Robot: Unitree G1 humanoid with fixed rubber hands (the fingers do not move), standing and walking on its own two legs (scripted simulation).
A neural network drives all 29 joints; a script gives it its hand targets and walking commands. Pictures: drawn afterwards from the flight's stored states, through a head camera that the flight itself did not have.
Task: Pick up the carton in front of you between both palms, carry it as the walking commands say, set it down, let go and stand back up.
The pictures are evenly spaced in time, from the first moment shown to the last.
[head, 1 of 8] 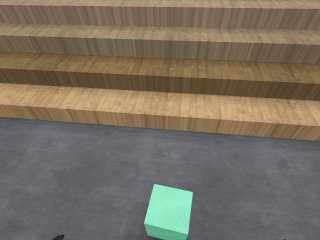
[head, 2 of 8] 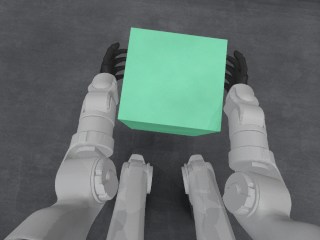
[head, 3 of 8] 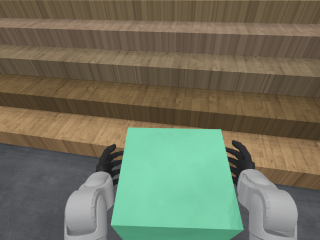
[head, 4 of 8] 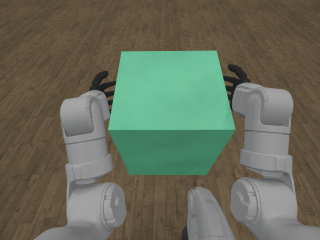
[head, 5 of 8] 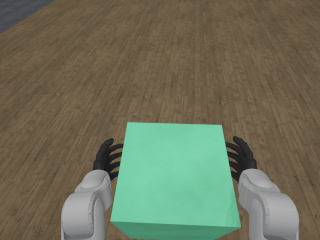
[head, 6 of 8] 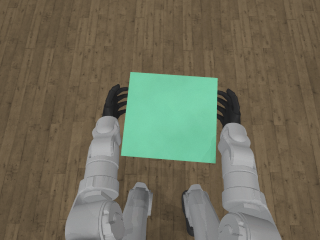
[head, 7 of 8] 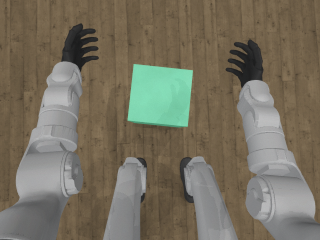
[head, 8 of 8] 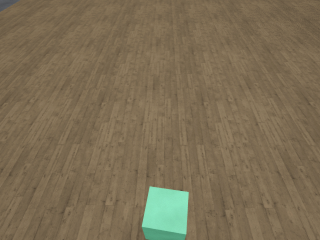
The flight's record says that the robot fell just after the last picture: no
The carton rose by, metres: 1.78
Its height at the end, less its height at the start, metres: +1.00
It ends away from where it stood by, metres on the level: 4.62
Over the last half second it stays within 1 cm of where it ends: yes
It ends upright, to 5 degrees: yes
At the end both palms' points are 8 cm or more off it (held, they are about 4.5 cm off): yes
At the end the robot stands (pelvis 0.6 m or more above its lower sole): yes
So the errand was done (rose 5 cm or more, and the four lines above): yes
